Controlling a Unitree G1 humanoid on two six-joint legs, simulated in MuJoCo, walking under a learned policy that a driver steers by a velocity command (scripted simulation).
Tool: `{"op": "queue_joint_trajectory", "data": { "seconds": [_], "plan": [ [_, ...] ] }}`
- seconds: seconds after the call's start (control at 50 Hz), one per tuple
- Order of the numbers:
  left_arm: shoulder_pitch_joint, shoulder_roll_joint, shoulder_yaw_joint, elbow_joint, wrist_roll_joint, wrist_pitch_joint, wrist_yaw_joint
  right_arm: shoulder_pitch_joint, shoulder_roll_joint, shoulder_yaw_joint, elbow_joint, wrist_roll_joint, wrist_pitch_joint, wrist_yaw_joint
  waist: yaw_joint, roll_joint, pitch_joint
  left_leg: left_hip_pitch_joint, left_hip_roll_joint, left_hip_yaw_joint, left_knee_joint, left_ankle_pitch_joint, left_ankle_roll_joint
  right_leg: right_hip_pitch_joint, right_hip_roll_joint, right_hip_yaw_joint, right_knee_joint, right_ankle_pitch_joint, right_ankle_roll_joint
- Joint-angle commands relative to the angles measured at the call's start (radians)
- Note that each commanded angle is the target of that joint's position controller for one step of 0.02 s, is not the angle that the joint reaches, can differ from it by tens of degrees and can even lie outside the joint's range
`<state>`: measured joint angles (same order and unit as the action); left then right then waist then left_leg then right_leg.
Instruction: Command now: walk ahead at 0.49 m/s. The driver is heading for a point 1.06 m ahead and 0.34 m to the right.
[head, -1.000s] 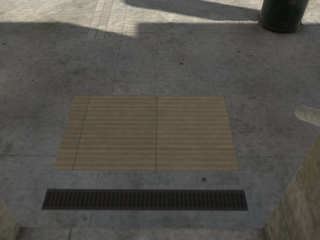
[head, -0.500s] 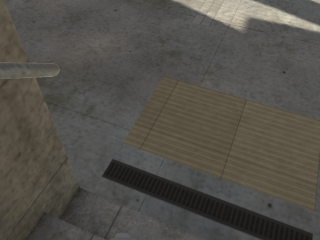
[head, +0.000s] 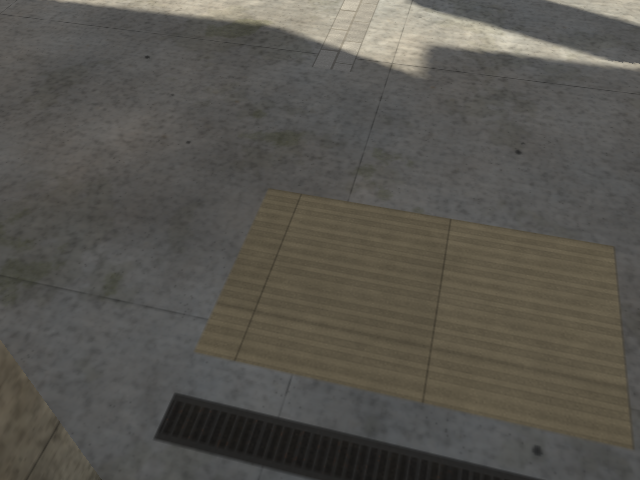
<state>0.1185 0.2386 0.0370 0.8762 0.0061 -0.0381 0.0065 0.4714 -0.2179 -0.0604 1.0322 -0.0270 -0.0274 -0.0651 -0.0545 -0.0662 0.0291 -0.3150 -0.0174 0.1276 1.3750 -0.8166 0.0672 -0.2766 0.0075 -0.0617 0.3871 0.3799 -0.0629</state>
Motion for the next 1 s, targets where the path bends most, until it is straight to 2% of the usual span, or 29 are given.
{"op": "queue_joint_trajectory", "data": {
  "seconds": [0.02,0.04,0.12,0.18,0.22,0.24,0.26,0.28,0.3,0.32,0.34,0.36,0.38,0.4,0.44,0.46,0.54,0.58,0.6,0.62,0.64,0.68,0.72,0.78,0.82,0.84,0.92,0.98,1.0],
  "plan": [
    [0.519,0.131,0.043,0.156,0.005,0.000,-0.006,0.020,-0.014,-0.014,-0.016,-0.008,0.018,0.007,0.151,-0.135,-0.095,-0.440,-0.093,-0.079,0.739,0.005,0.104,0.593,-0.202,0.166,0.084,0.458,-0.098],
    [0.484,0.157,0.029,0.142,0.006,-0.007,-0.020,0.116,0.004,-0.002,-0.080,0.035,0.009,0.000,0.037,-0.134,-0.192,-0.748,-0.054,-0.166,0.851,-0.123,0.104,0.790,-0.304,0.271,0.405,0.585,-0.070],
    [0.372,0.090,0.017,0.121,-0.010,-0.016,-0.002,-0.110,-0.122,-0.014,-0.080,-0.015,0.051,0.002,0.044,0.040,-0.019,-0.924,0.042,-0.184,0.643,0.269,0.027,0.288,-0.378,0.564,0.009,-0.770,-0.217],
    [0.306,0.007,-0.031,0.139,-0.016,-0.058,-0.001,-0.267,-0.022,0.019,-0.142,-0.010,0.046,0.030,-0.034,0.126,0.172,-0.701,0.073,-0.215,0.020,0.702,-0.079,-0.222,-0.221,0.378,0.033,-0.639,-0.133],
    [0.318,0.051,-0.024,0.144,-0.029,-0.060,0.008,-0.238,0.031,0.029,-0.101,-0.036,0.056,0.047,-0.019,0.006,0.117,-0.453,0.078,-0.151,-0.137,0.895,-0.101,-0.309,-0.197,0.366,0.017,-0.512,-0.145],
    [0.386,0.108,-0.013,0.200,0.149,-0.100,-0.052,-0.030,0.069,0.071,-0.024,-0.089,-0.015,0.161,-0.027,-0.161,0.200,-0.570,0.102,-0.194,0.179,1.064,-0.040,-0.423,-0.176,0.310,0.094,-0.638,-0.173],
    [0.407,0.117,-0.008,0.182,0.159,-0.118,-0.053,-0.001,-0.003,0.055,-0.029,-0.105,-0.046,0.185,0.007,0.009,0.146,-0.671,0.087,-0.247,0.138,1.057,-0.032,-0.316,-0.169,0.351,0.165,-0.682,-0.202],
    [0.427,0.040,-0.008,0.193,-0.027,-0.061,-0.007,-0.270,-0.077,-0.003,-0.095,-0.032,0.005,0.082,0.013,0.104,0.007,-0.710,0.123,-0.261,-0.149,1.057,-0.057,0.029,-0.220,0.445,0.174,-0.600,-0.174],
    [0.443,0.031,-0.016,0.181,-0.053,-0.049,0.004,-0.354,-0.077,-0.007,-0.126,-0.002,0.011,0.052,0.067,0.097,0.039,-0.741,0.117,-0.225,-0.319,1.117,-0.065,0.062,-0.169,0.422,0.201,-0.661,-0.172],
    [0.483,0.033,-0.013,0.185,-0.029,-0.046,0.015,-0.403,-0.043,-0.003,-0.124,-0.003,0.012,0.043,0.105,0.037,0.060,-0.761,0.114,-0.219,-0.345,1.126,-0.068,0.104,-0.169,0.458,0.222,-0.697,-0.186],
    [0.676,-0.052,-0.057,0.312,0.135,-0.101,0.010,-0.330,0.022,0.067,-0.107,-0.110,-0.026,0.136,0.156,-0.130,0.199,-1.129,0.115,-0.372,-0.292,1.238,-0.028,0.205,-0.220,0.507,0.291,-0.689,-0.229],
    [0.714,-0.130,-0.079,0.311,0.130,-0.111,0.013,-0.374,-0.002,0.061,-0.110,-0.124,-0.040,0.160,0.190,0.005,0.179,-1.168,0.118,-0.379,-0.507,1.385,-0.018,0.291,-0.204,0.460,0.349,-0.698,-0.235],
    [0.482,0.031,-0.016,0.182,-0.005,-0.064,0.018,-0.543,-0.021,0.019,-0.174,-0.015,-0.028,0.098,0.142,0.114,0.053,-0.675,0.099,-0.165,-0.641,1.355,-0.049,0.042,-0.138,0.380,0.288,-0.796,-0.171],
    [0.412,0.050,-0.020,0.146,-0.035,-0.053,0.015,-0.554,-0.008,0.028,-0.176,0.003,-0.034,0.096,0.140,0.127,0.035,-0.345,0.072,-0.128,-0.636,1.467,-0.042,-0.212,-0.107,0.333,0.260,-0.845,-0.156],
    [0.413,0.031,-0.018,0.145,-0.016,-0.038,0.004,-0.527,0.014,0.027,-0.159,0.019,-0.006,0.103,0.166,0.051,0.090,-0.191,0.062,-0.108,-0.651,1.386,-0.051,-0.276,-0.092,0.300,0.276,-0.855,-0.150],
    [0.541,-0.059,-0.081,0.241,0.123,-0.090,-0.045,-0.451,0.021,0.076,-0.201,-0.143,-0.002,0.153,0.117,-0.120,0.252,-0.261,0.159,-0.189,-0.667,1.303,-0.040,-0.324,-0.126,0.314,0.315,-0.908,-0.203],
    [0.456,0.105,-0.035,0.225,0.092,-0.088,-0.059,-0.519,-0.033,0.094,-0.259,-0.094,-0.002,0.178,0.142,0.095,0.156,-0.122,0.126,-0.171,-0.976,1.010,-0.035,-0.030,-0.148,0.432,0.540,-0.676,-0.209],
    [0.431,0.112,-0.030,0.230,0.083,-0.061,-0.085,-0.091,-0.118,0.051,-0.093,-0.081,-0.032,0.160,0.012,0.135,0.059,0.268,0.104,-0.102,-1.233,1.246,-0.030,-0.037,0.002,0.316,0.901,-0.612,-0.144],
    [0.521,0.132,-0.022,0.289,0.125,-0.036,-0.126,0.177,-0.177,0.003,-0.003,-0.080,-0.050,0.149,-0.060,0.194,-0.015,0.661,0.138,-0.088,-1.163,1.348,0.022,-0.242,0.056,0.262,1.147,-0.589,-0.091],
    [0.539,0.066,-0.005,0.273,0.095,-0.036,-0.151,0.375,-0.182,-0.004,0.035,-0.101,-0.045,0.157,-0.124,0.344,-0.226,1.072,0.265,-0.186,-0.735,1.684,0.210,-0.603,0.170,0.190,1.651,-1.139,-0.034],
    [0.491,0.019,-0.011,0.196,0.053,-0.056,-0.154,0.260,-0.241,-0.014,0.006,-0.093,-0.042,0.175,-0.045,0.255,-0.292,1.098,0.369,-0.271,-0.653,1.725,0.265,-0.823,0.111,0.111,1.766,-1.123,-0.025],
    [0.290,-0.025,-0.024,0.077,0.033,-0.056,-0.142,0.116,-0.140,0.008,-0.001,-0.090,-0.030,0.148,-0.058,0.120,-0.110,0.744,0.452,-0.355,-0.876,0.998,0.239,-0.970,0.006,0.170,1.639,-0.916,-0.071],
    [0.233,-0.052,-0.038,0.054,0.082,-0.074,-0.096,-0.076,0.111,0.099,-0.024,-0.116,-0.068,0.124,0.076,0.017,0.097,0.210,0.372,-0.302,-0.972,0.729,0.187,-0.851,-0.157,0.310,1.180,-0.504,-0.140],
    [0.214,-0.059,-0.027,0.086,0.121,-0.035,-0.129,-0.136,0.071,0.101,-0.030,-0.041,-0.126,0.094,0.100,0.139,0.093,-0.279,0.215,-0.080,-1.027,0.703,0.185,-0.370,-0.145,0.125,0.825,-0.200,-0.120],
    [0.223,-0.050,-0.051,0.059,0.144,-0.030,-0.134,-0.054,0.103,0.121,0.005,-0.077,-0.139,0.058,0.081,0.077,0.085,-0.076,0.282,-0.144,-0.921,0.745,0.163,-0.562,-0.202,0.251,0.628,0.004,-0.079],
    [0.149,-0.040,-0.051,0.053,0.105,-0.040,-0.109,-0.030,0.104,0.130,0.002,-0.085,-0.154,0.046,0.053,0.045,0.058,-0.048,0.240,-0.069,-0.841,0.671,0.114,-0.476,-0.198,0.232,0.366,0.238,-0.053],
    [0.013,0.098,-0.029,-0.005,0.092,-0.036,-0.087,0.024,0.035,0.134,-0.013,-0.089,-0.133,0.074,0.056,0.070,0.132,-0.092,0.266,-0.113,-0.748,0.570,0.099,-0.358,-0.157,0.154,0.364,0.145,-0.024],
    [-0.242,0.060,-0.044,-0.084,0.087,-0.039,-0.091,0.257,0.022,0.114,0.068,-0.068,-0.081,0.038,-0.084,0.063,0.207,0.255,0.312,-0.190,-0.658,0.624,0.088,-0.566,-0.180,0.107,0.112,0.018,-0.020],
    [-0.368,-0.043,-0.057,-0.149,-0.131,-0.026,-0.085,0.171,-0.107,0.029,0.046,0.107,-0.053,-0.022,-0.118,-0.076,0.295,0.085,0.265,-0.171,-0.514,0.712,0.039,-0.532,-0.071,0.108,0.158,0.020,0.010]
  ]
}}
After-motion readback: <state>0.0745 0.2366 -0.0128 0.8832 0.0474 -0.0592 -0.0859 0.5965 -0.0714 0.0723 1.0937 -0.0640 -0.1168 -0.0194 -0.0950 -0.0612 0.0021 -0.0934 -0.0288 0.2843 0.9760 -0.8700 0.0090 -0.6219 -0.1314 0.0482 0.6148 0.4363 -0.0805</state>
